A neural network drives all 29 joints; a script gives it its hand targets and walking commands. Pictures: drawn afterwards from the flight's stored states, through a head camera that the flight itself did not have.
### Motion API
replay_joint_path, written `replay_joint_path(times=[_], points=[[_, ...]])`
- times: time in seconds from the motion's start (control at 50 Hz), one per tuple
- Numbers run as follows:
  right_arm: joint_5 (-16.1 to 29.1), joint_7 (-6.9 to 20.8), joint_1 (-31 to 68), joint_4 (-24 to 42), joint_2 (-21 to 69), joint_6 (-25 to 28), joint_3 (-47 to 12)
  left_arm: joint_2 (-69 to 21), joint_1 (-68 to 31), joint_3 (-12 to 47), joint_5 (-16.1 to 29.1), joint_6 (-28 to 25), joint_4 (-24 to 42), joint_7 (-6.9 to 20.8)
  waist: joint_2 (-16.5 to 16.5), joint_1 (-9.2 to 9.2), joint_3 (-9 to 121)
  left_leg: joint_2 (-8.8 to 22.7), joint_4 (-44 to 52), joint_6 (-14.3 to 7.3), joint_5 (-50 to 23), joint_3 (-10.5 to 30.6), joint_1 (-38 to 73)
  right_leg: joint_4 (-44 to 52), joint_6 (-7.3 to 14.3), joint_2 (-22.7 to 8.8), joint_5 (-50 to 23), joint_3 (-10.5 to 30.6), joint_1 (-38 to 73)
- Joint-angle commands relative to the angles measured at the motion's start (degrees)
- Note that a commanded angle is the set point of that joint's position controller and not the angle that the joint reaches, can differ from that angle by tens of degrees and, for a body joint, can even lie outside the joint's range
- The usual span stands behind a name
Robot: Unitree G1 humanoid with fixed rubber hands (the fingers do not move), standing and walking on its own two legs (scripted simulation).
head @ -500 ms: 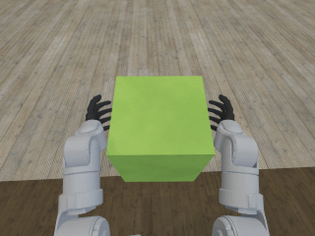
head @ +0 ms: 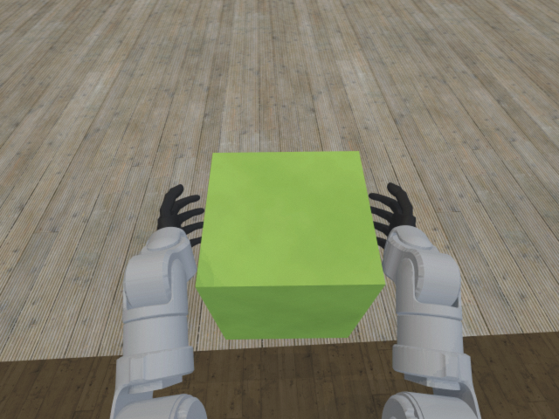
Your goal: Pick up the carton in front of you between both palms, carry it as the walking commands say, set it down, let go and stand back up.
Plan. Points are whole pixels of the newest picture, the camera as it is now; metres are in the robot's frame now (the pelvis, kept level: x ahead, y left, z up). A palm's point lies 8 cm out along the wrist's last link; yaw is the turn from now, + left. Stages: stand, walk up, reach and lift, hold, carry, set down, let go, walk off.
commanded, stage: carry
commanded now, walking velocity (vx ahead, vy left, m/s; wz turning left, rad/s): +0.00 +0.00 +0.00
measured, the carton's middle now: (286, 253) +0.35 -0.01 +0.02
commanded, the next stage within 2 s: none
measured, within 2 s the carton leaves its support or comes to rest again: neither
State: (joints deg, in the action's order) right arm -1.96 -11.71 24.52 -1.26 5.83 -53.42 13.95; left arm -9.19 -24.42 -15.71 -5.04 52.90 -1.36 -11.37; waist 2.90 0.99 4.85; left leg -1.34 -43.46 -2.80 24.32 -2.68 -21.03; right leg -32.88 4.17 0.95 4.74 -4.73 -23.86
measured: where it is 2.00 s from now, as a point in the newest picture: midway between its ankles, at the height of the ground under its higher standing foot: (265, 336)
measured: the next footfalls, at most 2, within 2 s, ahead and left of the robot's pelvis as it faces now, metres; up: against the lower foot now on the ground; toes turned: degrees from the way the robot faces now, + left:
left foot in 1.24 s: +0.21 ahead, +0.13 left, -0.03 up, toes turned +5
right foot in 1.72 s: +0.56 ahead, -0.02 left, -0.07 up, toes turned -2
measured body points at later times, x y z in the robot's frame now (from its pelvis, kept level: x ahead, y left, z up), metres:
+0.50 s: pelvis +0.04 +0.00 +0.00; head +0.05 +0.00 +0.45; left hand +0.38 +0.16 +0.10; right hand +0.39 -0.15 +0.10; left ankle -0.04 +0.09 -0.72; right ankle +0.03 -0.09 -0.73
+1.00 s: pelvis +0.06 +0.00 -0.01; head +0.03 -0.01 +0.43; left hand +0.39 +0.16 +0.09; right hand +0.40 -0.16 +0.09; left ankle -0.04 +0.09 -0.71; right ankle +0.03 -0.08 -0.73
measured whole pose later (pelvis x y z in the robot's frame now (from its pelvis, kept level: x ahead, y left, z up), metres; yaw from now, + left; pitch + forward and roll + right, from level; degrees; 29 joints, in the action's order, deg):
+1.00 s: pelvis +0.06 +0.00 -0.01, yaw +1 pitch +5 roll +0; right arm -4.2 -12.5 25.7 -4.7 6.9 -57.0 16.9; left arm -8.6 -26.7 -16.5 -5.5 56.1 -7.0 -12.0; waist 1.0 -1.0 10.8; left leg 0.1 -47.7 -3.2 27.2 -3.2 -19.3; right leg -40.6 4.8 -0.4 14.2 -7.7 -22.2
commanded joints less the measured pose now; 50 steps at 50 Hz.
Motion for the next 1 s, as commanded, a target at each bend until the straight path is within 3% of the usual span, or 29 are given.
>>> replay_joint_path(times=[0.0, 0.02, 0.08, 0.12, 0.18, 0.2, 0.22, 0.26, 0.3, 0.32, 0.36, 0.42, 0.48, 0.5, 0.54, 0.58, 0.64, 0.66, 0.7, 0.74, 0.76, 0.78, 0.8, 0.82, 0.84, 0.86, 0.9, 0.94, 0.98], points=[[9.81, 0.59, 31.59, 4.22, 47.53, 0.24, -34.69, -39.15, -26.86, 30.88, 8.01, 0.09, 2.6, 0.36, -11.83, -1.62, 22.13, 1.84, 7.73, 1.02, -0.73, 3.47, -2.41, 4.52, 6.46, -16.36, -46.43, 14.53, 23.49], [8.5, 0.75, 31.6, 2.9, 46.78, 0.52, -33.44, -40.18, -29.46, 32.34, 8.81, -0.16, 3.71, 0.63, -8.64, -1.33, 24.07, 1.75, 11.5, 1.38, -3.7, 2.42, 0.53, 2.48, 5.57, -14.49, -45.77, 12.11, 24.53], [5.35, 0.07, 27.36, 1.44, 45.14, 0.59, -31.54, -39.19, -33.05, 33.51, 10.57, -0.85, 7.25, 1.02, -6.35, -2.19, 22.74, 5.01, 11.54, 0.73, -19.41, 4.14, 6.45, 1.32, 3.78, -12.07, -41.79, 9.13, 18.59], [5.85, -0.45, 27.1, 1.6, 43.33, 0.39, -31.85, -38.29, -26.8, 32.42, 9.13, 0.36, 1.44, 0.23, -6.51, -1.5, 22.14, 6.91, 9.76, 0.15, -25.95, 4.59, 7.24, 1.38, 3.4, -10.96, -39.67, 7.3, 17.2], [4.49, -0.81, 27.47, 1.22, 42.11, -0.12, -30.07, -38.63, -29.29, 32.93, 10.06, 0.54, 3.31, 0.35, -4.6, -1.58, 21.46, 5.2, 8.64, 0.75, -20.52, 3.26, 6.59, 2.42, 1.4, -11.96, -46.51, 9.72, 17.23], [4.97, -0.77, 25.24, 2.06, 41.55, -0.08, -30.07, -39.45, -26.49, 33.44, 10.14, 1.25, 1.08, 0.14, -4.37, -1.45, 22.39, 6.01, 9.2, 0.83, -21.96, 3.68, 6.62, 1.23, 2.3, -11.38, -45.26, 8.33, 18.5], [4.93, -0.52, 25.03, -0.96, 42.83, -0.59, -29.59, -37.9, -30.37, 33.02, 9.81, 0.72, 4.93, -0.02, -4.4, -1.28, 21.24, 6.07, 8.69, 0.72, -23.29, 3.62, 6.42, 1.57, 1.96, -11.17, -45.51, 8.01, 17.44], [4.54, -0.28, 27.35, 1.5, 42.98, -0.5, -30.39, -38.65, -29.45, 32.87, 9.55, 0.94, 2.68, 0.07, -5.99, -0.59, 21.56, 6.39, 9.93, 0.61, -29.16, 3.67, 7.7, -0.65, 2.31, -10.24, -42.76, 6.23, 16.74], [5.01, -0.1, 27.79, 1.71, 42.84, -0.46, -30.19, -39.73, -30.32, 33.11, 9.56, 0.98, 2.97, -0.14, -0.54, -1.89, 21.88, 7.75, 9.17, 0.12, -38.07, 4.55, 10.71, -0.63, 2.52, -9.29, -36.95, 5.79, 13.31], [5.89, -0.11, 28.21, 2.4, 43.84, -0.24, -30.72, -39.03, -29.72, 32.93, 9.71, 1.29, 3.5, -0.35, 0.66, -0.78, 21.72, 8.79, 7.48, -0.66, -43.66, 5.52, 11.45, -0.47, 1.9, -7.82, -32.59, 4.37, 12.71], [6.9, 0.04, 30.64, 4.23, 43.54, -0.06, -31.16, -39.66, -29.11, 32.04, 9.24, 0.97, 3.04, -0.38, -2.23, -0.81, 20.66, 9.78, 6.97, -0.63, -49.92, 5.74, 12.14, -0.81, 1.5, -6.77, -30.61, 3.16, 11.3], [5.84, 0.3, 27.31, 1.41, 42.58, -0.46, -30.38, -39.2, -30.85, 33.33, 8.82, 0.95, 4.8, -0.46, 1.66, -0.08, 21.32, 9.3, 7.19, -0.47, -49.44, 5.52, 13.8, 0.29, 1.5, -7.02, -30.18, 3.14, 12.21], [6.01, 0.54, 28.96, 4.34, 42.47, -0.62, -30.88, -40.64, -29.34, 32.6, 9.06, 1.79, 2.47, -0.08, -0.83, -0.91, 19.93, 9.91, 8.23, -1.19, -46.65, 5.64, 12.34, 0.87, 1.54, -7.46, -29.13, 2.61, 13.09], [5.72, 0.43, 28.56, 1.26, 42.68, -1.29, -31.01, -38.42, -30.47, 32.13, 7.98, 1.71, 2.85, -0.34, -3.26, -0.42, 18.69, 9.79, 8.06, -0.58, -44.81, 6.45, 10.27, -0.24, 1.86, -7.54, -31.82, 2.99, 13.73], [6.13, 0.49, 30.64, 4.73, 42.39, -1.04, -31.52, -40.32, -27.68, 32.46, 8.39, 2.27, 0.61, -0.18, -0.6, -1.15, 20.47, 9.42, 8.62, -0.16, -40.58, 4.63, 11.54, 0.36, 1.82, -9.27, -32.54, 4.35, 14.69], [7.05, 0.78, 32.15, 5.11, 45.47, -0.95, -32.24, -41.14, -33.71, 33.56, 9.95, 1.63, 6.83, 0.23, -2.77, -0.98, 22.36, 8.79, 8.31, -0.9, -38.2, 4.85, 11.31, -0.18, 2.35, -9.25, -34.62, 4.64, 15.9], [6.46, 0.67, 30.88, 3.83, 42.49, -1.7, -31.18, -39.68, -29.51, 32.08, 7.62, 2.82, 1.99, 0.05, -3.7, -0.51, 19.75, 9.42, 10.64, -0.5, -34.9, 5.24, 9.81, 1.16, 1.93, -10.26, -33.49, 5.23, 15.58], [6.5, 0.5, 30.5, 2.97, 42.57, -1.95, -31.11, -38.42, -29.72, 31.56, 7.25, 2.93, 2.52, -0.07, -3.01, -0.41, 20.42, 9.71, 11.29, -1.12, -33.53, 6.16, 10.48, 1.9, 2.67, -10.51, -29.54, 5.56, 15.86], [6.39, 0.57, 30.76, 2.79, 43.9, -2.2, -31.26, -38.79, -33.46, 32.82, 8.8, 2.73, 5.93, 0.06, -1.05, -0.72, 19.15, 10.72, 10.38, -1.08, -39.38, 5.77, 11.6, 1.82, 1.32, -8.68, -23.18, 4.19, 13.47], [7.18, 0.57, 33.25, 3.51, 43.67, -2.36, -31.11, -39.05, -29.56, 31.43, 7.79, 3.29, 2.22, 0.02, -2.27, -0.96, 19.24, 9.15, 12.34, -1.78, -26.07, 5.19, 10.92, 2.05, 2.2, -8.68, -12.54, 4.21, 13.04], [6.37, 0.31, 32.83, 3.58, 43.12, -2.24, -30.78, -39.11, -30.86, 32.36, 8.13, 3.3, 2.73, -0.1, -0.24, -0.85, 18.46, 9.04, 12.05, -2.97, -17.87, 5.55, 9.6, 1.5, 2.76, -7.92, -4.99, 4.26, 12.36], [4.93, 0.15, 30.5, -0.56, 42.12, -2.98, -29.88, -36.97, -32.65, 31.61, 6.92, 3.39, 2.4, -0.18, -1.6, -0.74, 14.92, 8.77, 12.73, -4.07, -10.62, 6.13, 7.59, 2.04, 3.29, -7.51, 2.83, 4.5, 9.71], [4.6, -0.13, 29.35, -0.6, 41.21, -3.01, -28.48, -37.7, -32.17, 31.29, 8.39, 3.75, 2.1, -0.06, 0.02, -0.2, 12.88, 9.98, 15.31, -5.07, -2.57, 9.4, 5.12, 2.29, 3.15, -6.28, 11.44, 3.78, 7.2], [5.31, -0.28, 33.3, 0.58, 41.93, -3.08, -29.58, -38.73, -30.77, 29.84, 6.95, 3.84, -1.03, -0.18, 0.87, -0.84, 10.64, 10.15, 17.18, -5.71, 3.59, 9.36, 3.29, 2.38, 2.93, -5.93, 15.32, 3.65, 5.48], [3.08, -0.75, 32.68, -1.49, 41.18, -3.28, -28.04, -36.95, -33.52, 28.72, 5.91, 3.82, -1.01, -0.47, -1.02, -0.85, 7.56, 10.94, 16.46, -6.41, 3.21, 11.28, 2.01, 1.19, 3.32, -6.01, 15.35, 5.14, 3.55], [4.77, -0.59, 32.43, -1.23, 42.83, -3.05, -29.08, -37.9, -32.65, 29.69, 7.38, 3.69, -0.59, -0.57, -0.34, -0.68, 10.4, 10.97, 15.51, -6.22, 3.13, 10.8, 3.3, 2.02, 3.59, -6.26, 16.35, 5.22, 4.02], [3.35, -0.92, 33.82, -1.65, 40.59, -2.89, -28.21, -37.99, -31.04, 27.9, 5.8, 3.9, -5.62, -0.68, -2.99, -2.45, 9.0, 7.74, 8.17, -4.9, -1.19, 6.57, -2.88, 2.3, 5.05, -8.62, 10.32, 9.65, 8.34], [4.54, -0.82, 34.34, -0.87, 43.84, -2.9, -28.67, -38.55, -31.8, 28.48, 6.89, 3.25, -3.43, -0.58, -13.59, -2.72, 14.3, 2.7, -4.33, -1.53, 1.66, -0.66, -10.1, 5.99, 9.32, -15.99, 1.74, 21.71, 17.95], [4.66, -0.63, 34.58, -3.01, 44.22, -2.41, -27.28, -39.15, -35.15, 29.71, 8.14, 2.46, -2.75, -0.73, -14.13, -5.23, 13.16, 0.41, -9.41, -0.39, 11.16, 0.83, -22.1, 7.29, 13.36, -20.77, -2.0, 30.67, 25.48]])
